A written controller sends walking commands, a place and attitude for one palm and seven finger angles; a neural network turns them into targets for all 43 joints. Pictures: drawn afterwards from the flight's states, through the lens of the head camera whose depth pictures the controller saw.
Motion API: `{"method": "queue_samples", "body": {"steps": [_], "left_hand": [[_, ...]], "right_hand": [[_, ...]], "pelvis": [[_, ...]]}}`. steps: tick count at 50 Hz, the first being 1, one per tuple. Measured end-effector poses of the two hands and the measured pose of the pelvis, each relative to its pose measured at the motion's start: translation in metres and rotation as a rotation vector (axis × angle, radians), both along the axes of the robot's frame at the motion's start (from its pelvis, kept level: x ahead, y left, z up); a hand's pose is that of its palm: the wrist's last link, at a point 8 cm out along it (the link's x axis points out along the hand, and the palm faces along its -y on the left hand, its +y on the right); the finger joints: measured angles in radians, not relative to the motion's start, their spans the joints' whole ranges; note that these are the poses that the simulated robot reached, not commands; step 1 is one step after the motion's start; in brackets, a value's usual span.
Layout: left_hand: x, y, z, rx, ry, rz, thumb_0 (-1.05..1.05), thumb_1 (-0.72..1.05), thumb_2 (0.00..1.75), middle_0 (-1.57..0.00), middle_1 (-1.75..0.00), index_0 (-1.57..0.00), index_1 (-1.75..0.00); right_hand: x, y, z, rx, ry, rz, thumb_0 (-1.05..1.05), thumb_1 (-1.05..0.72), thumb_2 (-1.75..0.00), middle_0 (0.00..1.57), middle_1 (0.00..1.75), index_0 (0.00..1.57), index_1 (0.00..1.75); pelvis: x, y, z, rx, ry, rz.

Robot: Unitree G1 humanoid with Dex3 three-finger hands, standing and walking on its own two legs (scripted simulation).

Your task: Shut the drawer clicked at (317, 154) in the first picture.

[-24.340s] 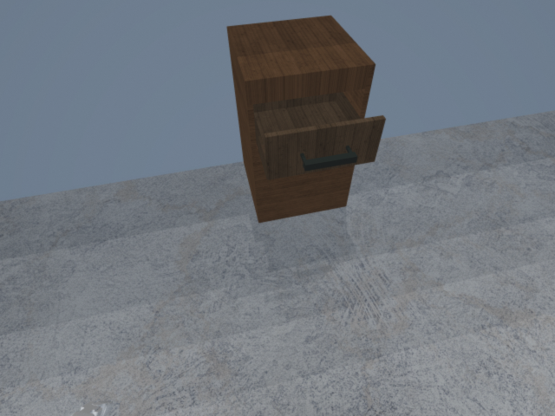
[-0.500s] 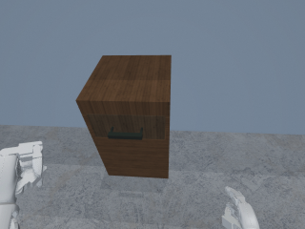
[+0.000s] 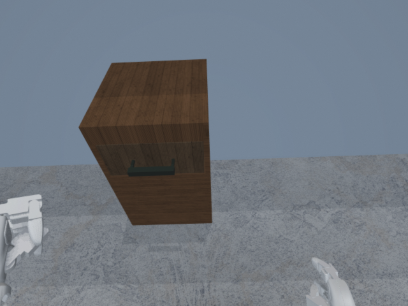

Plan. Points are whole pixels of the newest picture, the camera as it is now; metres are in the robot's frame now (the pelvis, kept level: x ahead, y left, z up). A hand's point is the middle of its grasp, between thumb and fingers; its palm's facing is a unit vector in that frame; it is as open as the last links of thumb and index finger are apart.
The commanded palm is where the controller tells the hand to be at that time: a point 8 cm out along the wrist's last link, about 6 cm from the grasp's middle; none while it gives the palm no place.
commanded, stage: step back with the hand held close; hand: left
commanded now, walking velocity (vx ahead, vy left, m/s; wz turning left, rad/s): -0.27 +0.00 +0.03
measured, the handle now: (152, 166) +0.63 +0.25 -0.24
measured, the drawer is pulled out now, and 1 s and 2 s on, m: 0.00 0.00 0.00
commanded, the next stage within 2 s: stop stepping back and stand still in 1.28 s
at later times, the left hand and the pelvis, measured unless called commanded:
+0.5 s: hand (1, 277) +0.13 +0.27 +0.15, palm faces +0.38 -0.80 -0.46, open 3.2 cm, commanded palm +0.07 +0.31 +0.17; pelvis -0.06 +0.02 -0.01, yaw +0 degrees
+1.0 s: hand out of the picture +0.09 +0.26 +0.16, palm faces +0.36 -0.79 -0.49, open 3.2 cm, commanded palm +0.01 +0.31 +0.17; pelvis -0.10 +0.02 -0.03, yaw +3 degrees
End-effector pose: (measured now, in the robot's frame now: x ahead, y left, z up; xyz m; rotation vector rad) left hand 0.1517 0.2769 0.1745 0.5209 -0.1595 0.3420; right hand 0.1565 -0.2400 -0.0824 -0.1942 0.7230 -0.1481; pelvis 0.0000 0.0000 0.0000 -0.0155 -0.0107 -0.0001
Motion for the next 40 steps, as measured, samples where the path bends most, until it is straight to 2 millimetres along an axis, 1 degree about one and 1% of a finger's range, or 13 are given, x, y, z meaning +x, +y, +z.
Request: {"method": "queue_samples", "body": {"steps": [3, 6, 12, 18, 22, 28, 32, 36, 40], "left_hand": [[-0.001, 0.002, -0.002, 0.015, 0.032, -0.028, 0.01, 0.89, 0.90, -1.40, -1.60, -1.41, -1.60], [-0.006, 0.007, 0.000, 0.039, 0.037, -0.042, 0.01, 0.89, 0.90, -1.40, -1.60, -1.41, -1.60], [-0.024, 0.020, 0.005, 0.068, 0.004, -0.030, 0.01, 0.89, 0.90, -1.40, -1.60, -1.41, -1.60], [-0.045, 0.025, 0.000, 0.058, -0.023, -0.008, 0.01, 0.89, 0.90, -1.40, -1.60, -1.41, -1.60], [-0.056, 0.026, -0.003, 0.047, -0.047, -0.004, 0.01, 0.89, 0.90, -1.40, -1.60, -1.41, -1.60], [-0.064, 0.027, -0.004, 0.039, -0.092, -0.022, 0.01, 0.89, 0.90, -1.41, -1.60, -1.41, -1.60], [-0.067, 0.030, -0.002, 0.075, -0.113, -0.034, 0.01, 0.89, 0.90, -1.41, -1.60, -1.41, -1.60], [-0.072, 0.031, 0.003, 0.130, -0.133, -0.036, 0.01, 0.89, 0.90, -1.41, -1.60, -1.41, -1.60], [-0.079, 0.025, 0.007, 0.154, -0.157, -0.051, 0.01, 0.89, 0.90, -1.41, -1.60, -1.41, -1.60]], "right_hand": [[-0.010, -0.002, -0.002, -0.014, 0.028, -0.031, 0.02, -0.91, -0.90, 0.20, 0.30, 0.21, 0.30], [-0.018, 0.000, -0.002, -0.022, 0.043, -0.047, 0.02, -0.91, -0.90, 0.20, 0.30, 0.20, 0.30], [-0.023, 0.015, -0.001, -0.016, 0.025, -0.032, 0.02, -0.91, -0.90, 0.20, 0.30, 0.20, 0.30], [-0.026, 0.032, 0.001, -0.001, -0.028, 0.010, 0.02, -0.91, -0.90, 0.21, 0.30, 0.21, 0.30], [-0.031, 0.038, 0.002, -0.005, -0.048, 0.031, 0.02, -0.91, -0.90, 0.21, 0.30, 0.21, 0.30], [-0.049, 0.037, 0.003, -0.038, -0.034, 0.036, 0.02, -0.91, -0.90, 0.21, 0.30, 0.21, 0.30], [-0.061, 0.033, 0.001, -0.055, -0.018, 0.028, 0.02, -0.91, -0.90, 0.21, 0.30, 0.21, 0.30], [-0.068, 0.029, -0.004, -0.061, -0.006, 0.029, 0.02, -0.90, -0.90, 0.21, 0.30, 0.21, 0.30], [-0.073, 0.024, -0.009, -0.060, -0.005, 0.030, 0.02, -0.91, -0.90, 0.21, 0.30, 0.21, 0.30]], "pelvis": [[-0.005, 0.006, 0.000, 0.005, 0.012, -0.003], [-0.010, 0.011, -0.001, 0.007, 0.019, -0.001], [-0.024, 0.018, -0.003, 0.009, 0.019, 0.001], [-0.041, 0.022, -0.008, 0.006, 0.015, 0.002], [-0.051, 0.024, -0.011, -0.003, 0.014, 0.006], [-0.062, 0.026, -0.013, -0.017, 0.018, 0.011], [-0.067, 0.026, -0.016, -0.013, 0.017, 0.033], [-0.072, 0.023, -0.020, -0.007, 0.013, 0.038], [-0.080, 0.019, -0.023, -0.007, 0.008, 0.033]]}}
